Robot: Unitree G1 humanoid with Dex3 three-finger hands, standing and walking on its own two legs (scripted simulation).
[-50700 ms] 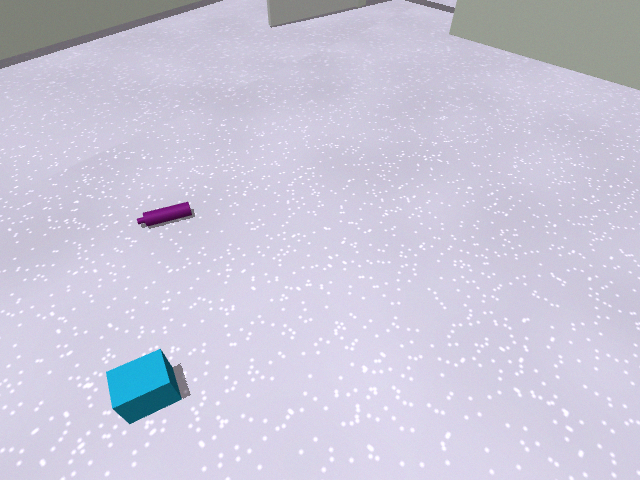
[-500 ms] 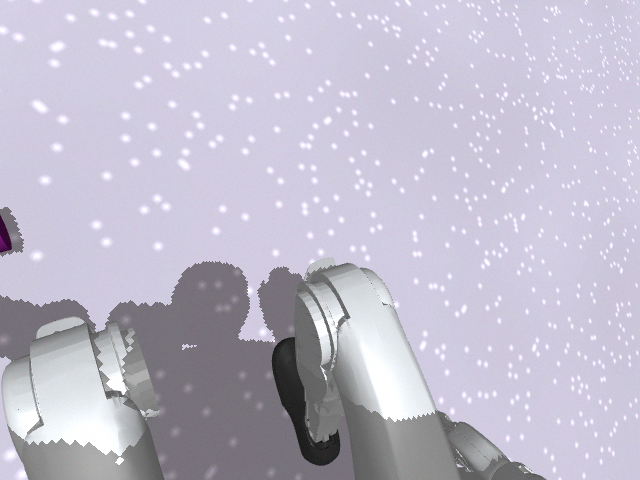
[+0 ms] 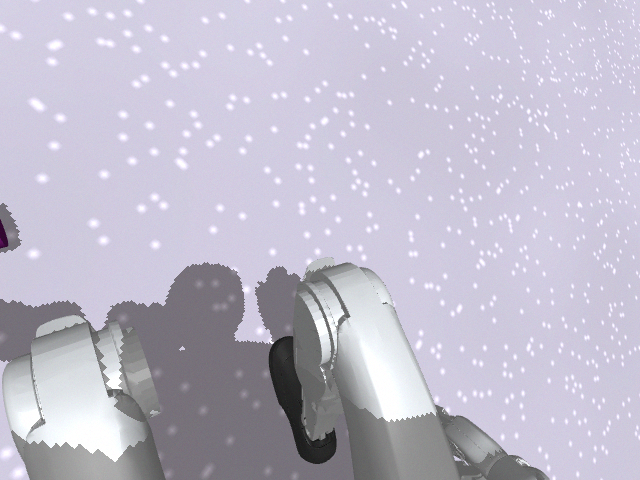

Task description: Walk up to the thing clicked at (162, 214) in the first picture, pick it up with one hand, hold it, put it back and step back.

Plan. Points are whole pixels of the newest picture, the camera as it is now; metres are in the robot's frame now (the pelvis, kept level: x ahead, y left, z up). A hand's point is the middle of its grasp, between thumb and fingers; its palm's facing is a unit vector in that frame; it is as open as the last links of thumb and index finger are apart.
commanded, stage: open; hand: left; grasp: from above
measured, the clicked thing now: out of the picture +0.41 +0.38 -0.26
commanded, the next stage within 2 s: withdraw in 0.10 s
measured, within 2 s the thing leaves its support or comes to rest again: neither
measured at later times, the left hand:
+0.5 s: hand out of the picture +0.42 +0.38 -0.19, palm faces -0.31 -0.15 -0.94, open 14.0 cm
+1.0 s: hand out of the picture +0.38 +0.38 -0.07, palm faces -0.48 -0.14 -0.86, open 13.9 cm
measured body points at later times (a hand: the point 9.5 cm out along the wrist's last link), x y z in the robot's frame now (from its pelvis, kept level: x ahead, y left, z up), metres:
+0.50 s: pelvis +0.01 +0.00 +0.01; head +0.24 +0.13 +0.37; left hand +0.43 +0.38 -0.14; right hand +0.10 -0.26 -0.07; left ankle +0.07 +0.13 -0.26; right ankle +0.12 -0.13 -0.26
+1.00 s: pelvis -0.01 -0.01 +0.06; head +0.20 +0.09 +0.45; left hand +0.40 +0.38 -0.02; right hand +0.12 -0.27 -0.04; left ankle +0.07 +0.13 -0.26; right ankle +0.12 -0.13 -0.26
